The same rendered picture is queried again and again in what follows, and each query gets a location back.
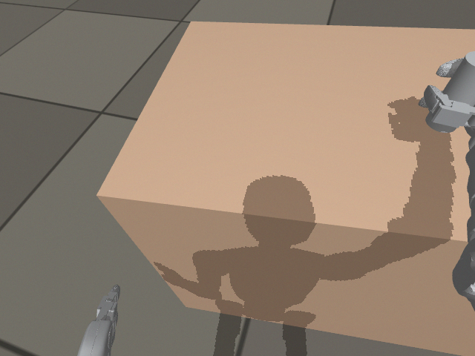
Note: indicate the right robot arm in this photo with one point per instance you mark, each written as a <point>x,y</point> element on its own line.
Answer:
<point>464,272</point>

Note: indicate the right robot hand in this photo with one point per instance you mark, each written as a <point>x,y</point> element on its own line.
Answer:
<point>445,111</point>

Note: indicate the can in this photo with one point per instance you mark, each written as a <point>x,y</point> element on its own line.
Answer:
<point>461,88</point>

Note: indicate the left robot hand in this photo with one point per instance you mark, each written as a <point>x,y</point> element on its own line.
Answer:
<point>100,333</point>

